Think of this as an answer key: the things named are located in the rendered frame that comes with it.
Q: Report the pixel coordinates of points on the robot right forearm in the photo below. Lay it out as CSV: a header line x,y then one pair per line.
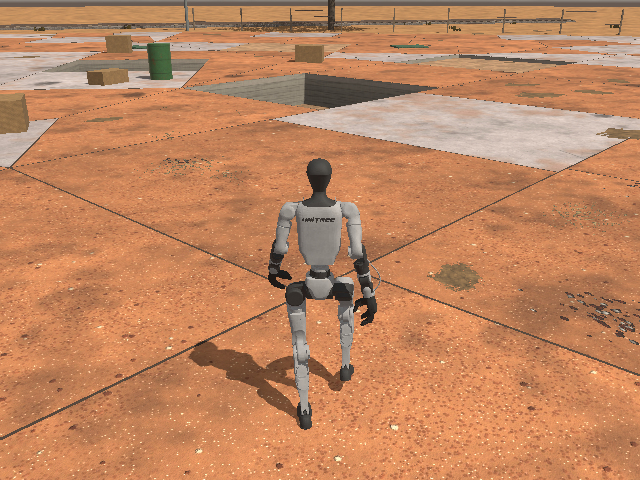
x,y
363,275

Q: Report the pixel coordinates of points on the right robot upper arm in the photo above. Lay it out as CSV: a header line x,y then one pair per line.
x,y
350,211

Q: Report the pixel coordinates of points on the robot left thigh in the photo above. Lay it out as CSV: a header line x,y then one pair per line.
x,y
296,307

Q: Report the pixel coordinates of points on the right robot hand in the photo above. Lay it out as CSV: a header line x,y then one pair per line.
x,y
372,309

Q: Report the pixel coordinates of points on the robot left forearm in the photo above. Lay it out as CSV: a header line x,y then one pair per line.
x,y
275,260

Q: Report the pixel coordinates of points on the robot left foot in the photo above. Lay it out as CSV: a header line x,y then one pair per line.
x,y
305,420

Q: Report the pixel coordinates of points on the left robot hand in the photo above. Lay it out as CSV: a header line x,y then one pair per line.
x,y
281,274

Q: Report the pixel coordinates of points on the left robot upper arm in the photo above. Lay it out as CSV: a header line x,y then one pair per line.
x,y
287,213

